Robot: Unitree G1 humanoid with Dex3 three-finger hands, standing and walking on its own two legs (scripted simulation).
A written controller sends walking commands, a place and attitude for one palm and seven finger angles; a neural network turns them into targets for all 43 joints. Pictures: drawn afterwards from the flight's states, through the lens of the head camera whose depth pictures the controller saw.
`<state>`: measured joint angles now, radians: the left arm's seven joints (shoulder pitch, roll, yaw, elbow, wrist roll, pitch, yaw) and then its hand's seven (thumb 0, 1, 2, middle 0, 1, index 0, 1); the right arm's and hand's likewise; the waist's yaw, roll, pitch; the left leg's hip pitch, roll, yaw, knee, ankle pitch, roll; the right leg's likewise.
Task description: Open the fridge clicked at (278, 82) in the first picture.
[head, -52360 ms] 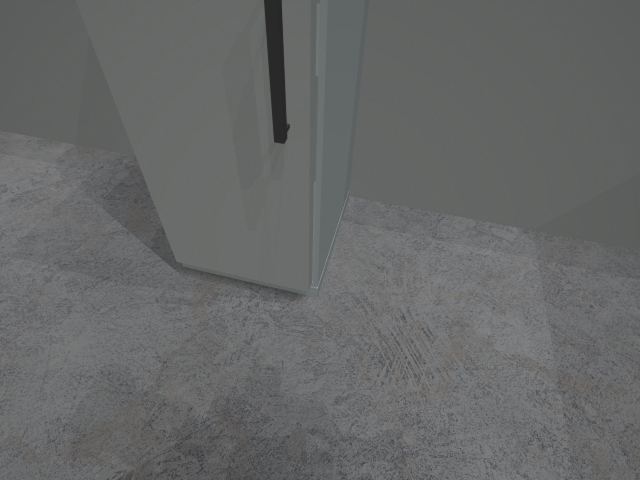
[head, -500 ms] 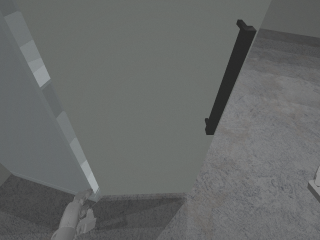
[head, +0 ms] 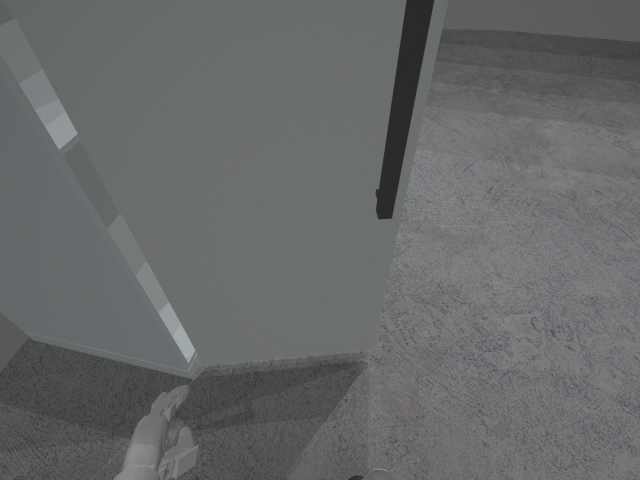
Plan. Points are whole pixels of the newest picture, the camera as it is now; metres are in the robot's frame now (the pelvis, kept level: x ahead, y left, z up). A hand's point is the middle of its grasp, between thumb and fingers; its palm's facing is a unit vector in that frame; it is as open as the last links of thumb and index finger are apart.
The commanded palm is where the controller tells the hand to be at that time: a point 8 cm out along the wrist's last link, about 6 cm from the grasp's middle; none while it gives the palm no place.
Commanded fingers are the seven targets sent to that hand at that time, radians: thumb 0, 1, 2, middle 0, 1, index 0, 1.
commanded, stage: step back with the hand held close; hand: right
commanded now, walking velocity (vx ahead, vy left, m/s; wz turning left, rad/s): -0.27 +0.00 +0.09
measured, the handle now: (394, 121) +0.57 -0.09 +0.16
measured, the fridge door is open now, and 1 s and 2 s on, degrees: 71 71 71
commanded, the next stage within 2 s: stop stepping back and stand still in 0.32 s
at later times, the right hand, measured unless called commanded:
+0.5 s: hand out of the picture +0.05 -0.30 +0.19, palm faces +0.49 +0.80 -0.35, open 7.4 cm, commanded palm +0.01 -0.33 +0.19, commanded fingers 0.00 -0.90 -0.90 0.20 0.30 0.20 0.30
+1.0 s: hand out of the picture -0.01 -0.32 +0.19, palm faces +0.44 +0.81 -0.38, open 7.4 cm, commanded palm -0.07 -0.35 +0.19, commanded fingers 0.00 -0.90 -0.90 0.20 0.30 0.20 0.30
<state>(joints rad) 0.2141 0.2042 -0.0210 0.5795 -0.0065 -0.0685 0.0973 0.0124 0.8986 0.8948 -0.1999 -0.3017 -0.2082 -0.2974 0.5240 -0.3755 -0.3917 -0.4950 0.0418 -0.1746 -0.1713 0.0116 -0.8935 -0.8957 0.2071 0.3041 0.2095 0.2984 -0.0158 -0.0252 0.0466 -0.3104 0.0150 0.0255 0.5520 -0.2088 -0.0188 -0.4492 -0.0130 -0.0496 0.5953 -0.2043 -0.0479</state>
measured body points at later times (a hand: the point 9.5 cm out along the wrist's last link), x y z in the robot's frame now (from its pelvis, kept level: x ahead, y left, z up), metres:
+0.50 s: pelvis -0.13 -0.03 +0.01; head -0.15 -0.06 +0.46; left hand +0.06 +0.18 -0.06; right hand +0.02 -0.34 +0.21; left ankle -0.12 +0.09 -0.72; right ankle -0.08 -0.13 -0.69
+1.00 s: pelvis -0.22 -0.06 +0.01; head -0.25 -0.07 +0.46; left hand -0.11 +0.20 -0.08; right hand -0.04 -0.36 +0.21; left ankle -0.22 +0.03 -0.72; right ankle -0.16 -0.18 -0.69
